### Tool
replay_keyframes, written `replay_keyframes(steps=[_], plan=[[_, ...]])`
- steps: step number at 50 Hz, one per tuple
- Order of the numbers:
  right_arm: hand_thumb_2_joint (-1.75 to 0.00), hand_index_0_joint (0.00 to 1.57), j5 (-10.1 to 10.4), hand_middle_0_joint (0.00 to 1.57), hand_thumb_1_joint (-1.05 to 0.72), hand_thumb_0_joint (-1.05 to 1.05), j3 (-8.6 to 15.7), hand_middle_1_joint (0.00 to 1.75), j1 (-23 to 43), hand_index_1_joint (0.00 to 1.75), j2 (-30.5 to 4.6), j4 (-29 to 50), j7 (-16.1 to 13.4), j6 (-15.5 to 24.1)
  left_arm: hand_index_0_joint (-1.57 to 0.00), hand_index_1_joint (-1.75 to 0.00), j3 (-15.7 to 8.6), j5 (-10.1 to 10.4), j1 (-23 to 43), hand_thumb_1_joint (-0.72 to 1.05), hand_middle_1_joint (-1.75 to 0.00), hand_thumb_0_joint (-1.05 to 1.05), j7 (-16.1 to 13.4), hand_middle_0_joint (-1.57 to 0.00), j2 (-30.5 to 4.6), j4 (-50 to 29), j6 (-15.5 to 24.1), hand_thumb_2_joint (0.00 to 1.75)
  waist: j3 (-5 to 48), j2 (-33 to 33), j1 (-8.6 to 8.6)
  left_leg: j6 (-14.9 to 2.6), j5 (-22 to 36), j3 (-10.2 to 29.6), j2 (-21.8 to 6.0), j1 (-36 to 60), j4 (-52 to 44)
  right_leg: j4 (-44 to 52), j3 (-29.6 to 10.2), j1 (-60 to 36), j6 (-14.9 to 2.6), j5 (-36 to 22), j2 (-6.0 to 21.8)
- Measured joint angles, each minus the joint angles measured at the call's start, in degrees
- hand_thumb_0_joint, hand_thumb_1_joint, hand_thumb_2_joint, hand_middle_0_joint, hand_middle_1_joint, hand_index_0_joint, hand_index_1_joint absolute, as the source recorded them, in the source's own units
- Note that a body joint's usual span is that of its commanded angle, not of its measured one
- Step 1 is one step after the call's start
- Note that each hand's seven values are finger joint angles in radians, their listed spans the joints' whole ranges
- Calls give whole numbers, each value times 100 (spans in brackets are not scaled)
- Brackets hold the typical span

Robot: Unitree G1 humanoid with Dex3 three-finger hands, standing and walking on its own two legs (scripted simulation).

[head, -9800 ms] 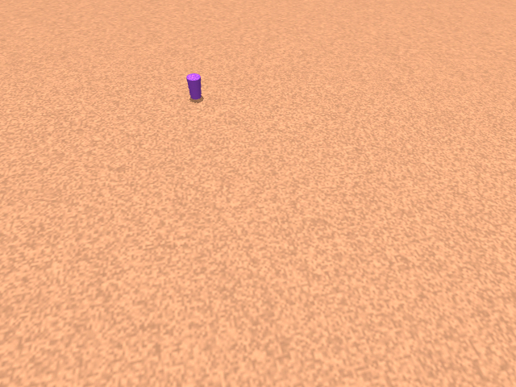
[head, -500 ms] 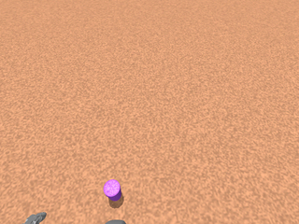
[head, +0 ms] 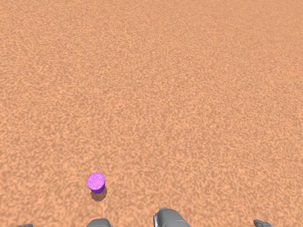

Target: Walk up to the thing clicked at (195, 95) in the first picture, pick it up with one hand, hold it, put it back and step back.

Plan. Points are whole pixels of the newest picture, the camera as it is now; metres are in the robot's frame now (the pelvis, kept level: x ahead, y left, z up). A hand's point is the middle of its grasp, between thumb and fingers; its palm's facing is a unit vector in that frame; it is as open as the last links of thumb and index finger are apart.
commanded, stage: walk up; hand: left
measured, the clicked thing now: (97, 184) +0.38 +0.20 -0.68
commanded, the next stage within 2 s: stand in 0.36 s
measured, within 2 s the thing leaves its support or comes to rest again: neither
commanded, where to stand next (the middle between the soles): +0.05 -0.02 m, yaw +2 degrees
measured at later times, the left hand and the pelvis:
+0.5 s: hand out of the picture +0.08 +0.25 -0.13, palm faces +0.02 -0.93 -0.37, open 7.4 cm; pelvis +0.00 -0.02 +0.01, yaw +1 degrees
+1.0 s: hand out of the picture +0.06 +0.22 -0.13, palm faces +0.00 -0.94 -0.34, open 7.4 cm; pelvis -0.01 -0.04 +0.03, yaw +2 degrees
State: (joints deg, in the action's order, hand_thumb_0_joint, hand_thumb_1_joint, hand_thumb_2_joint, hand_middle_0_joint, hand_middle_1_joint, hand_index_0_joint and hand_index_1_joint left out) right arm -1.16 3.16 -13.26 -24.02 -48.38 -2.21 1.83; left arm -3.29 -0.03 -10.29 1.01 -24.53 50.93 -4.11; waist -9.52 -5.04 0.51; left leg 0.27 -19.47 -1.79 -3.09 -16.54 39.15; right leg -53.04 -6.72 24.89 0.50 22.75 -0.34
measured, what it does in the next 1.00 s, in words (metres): steps on the spot: right foot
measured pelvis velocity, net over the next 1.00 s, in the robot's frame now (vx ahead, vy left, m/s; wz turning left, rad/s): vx -0.01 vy -0.04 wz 0.03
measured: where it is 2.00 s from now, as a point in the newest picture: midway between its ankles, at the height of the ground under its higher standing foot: outside the picture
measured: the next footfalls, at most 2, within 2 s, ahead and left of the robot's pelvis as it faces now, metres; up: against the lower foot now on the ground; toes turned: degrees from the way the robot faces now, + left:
right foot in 0.06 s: +0.06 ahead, -0.15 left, +0.00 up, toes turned +1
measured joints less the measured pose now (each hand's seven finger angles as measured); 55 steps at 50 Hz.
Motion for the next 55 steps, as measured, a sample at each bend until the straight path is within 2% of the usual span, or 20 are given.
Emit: replay_keyframes(steps=[2,3,4,6,8,12,13,15,18,20,22,32,41,55], plan=[[-89,20,5,21,-89,1,-22,30,72,30,-76,67,62,-45,-20,-29,37,-41,-4,91,-30,1,17,-20,105,81,88,90,84,114,-1,65,-181,-15,-104,-184,341,932,292,-491,-58,-52,54],[-89,20,20,21,-90,1,-31,30,114,30,-120,77,78,-63,-20,-29,29,-80,17,91,-30,1,11,-20,177,130,142,90,95,240,7,90,-299,20,-203,-293,575,1246,375,-656,-32,-233,-18],[-89,20,44,21,-90,1,-31,30,173,30,-154,54,76,-85,-20,-29,23,-141,65,91,-30,1,4,-20,281,170,181,90,39,439,-32,10,-365,171,-303,-383,806,1244,486,-697,0,-285,-135],[-89,20,100,21,-90,1,-59,30,213,30,-85,-57,26,-130,-21,-30,69,-194,83,91,-30,1,32,-20,382,146,228,90,64,510,-20,-101,-1044,450,-91,-537,1203,1110,524,-643,-26,-250,-129],[-89,20,155,21,-90,1,-103,30,197,30,-14,-181,20,-115,-21,-30,106,-209,77,91,-30,1,57,-20,462,83,259,90,114,505,45,-130,-1320,521,153,-605,1470,1154,487,-655,-67,-276,-53],[-89,20,136,21,-90,1,-171,30,50,30,110,-379,123,-25,-21,-30,153,-186,16,91,-30,1,50,-21,507,37,373,90,311,511,61,-127,-915,233,274,-374,672,1342,515,-699,-28,-355,87],[-89,20,108,21,-90,1,-172,30,6,30,136,-416,151,-16,-21,-30,170,-163,2,90,-30,1,46,-21,489,44,393,90,365,510,47,-140,-663,173,305,-231,272,1328,528,-690,-2,-339,122],[-89,20,16,21,-90,1,-155,30,-10,30,236,-497,190,-39,-21,-30,191,-99,9,90,-30,1,5,-21,418,111,409,90,392,402,29,-134,201,90,425,-72,-140,1253,466,-686,72,-294,249],[-89,20,-25,21,-90,1,-166,30,-17,30,307,-560,297,-121,-21,-30,219,-25,18,91,-30,1,-83,-20,369,284,414,90,486,478,-15,-145,196,91,396,-24,-198,1379,446,-774,-34,-175,194],[-89,20,9,21,-90,1,-211,30,23,30,372,-660,323,-123,-21,-30,214,-13,48,91,-30,1,-98,-20,315,419,445,90,499,512,-23,-116,218,115,348,94,-311,1687,473,-963,19,-534,156],[-89,20,45,21,-90,1,-259,30,83,30,433,-769,320,-98,-21,-30,220,-17,97,91,-30,1,-95,-20,284,555,464,90,521,536,-25,-78,314,148,310,236,-515,1959,507,-1142,83,-645,126],[-89,20,99,21,-90,1,-319,30,584,30,422,-1194,310,-57,-20,-29,379,-22,389,91,-30,1,-44,-20,383,1072,519,90,609,573,-22,8,886,196,280,764,-1547,2904,563,-1643,41,-1139,106],[-89,20,91,21,-90,1,-276,30,756,30,339,-1477,327,-88,-21,-30,400,-46,474,91,-30,1,-26,-20,445,1341,530,90,664,555,-25,86,1119,248,220,826,-1870,3175,615,-1691,-23,-1334,48],[-89,20,71,21,-90,1,-285,30,609,30,354,-1766,324,-124,-21,-30,358,-50,384,91,-30,1,-22,-20,441,1510,498,90,596,581,-40,143,1194,279,153,775,-1988,3321,644,-1655,-78,-1423,-18]])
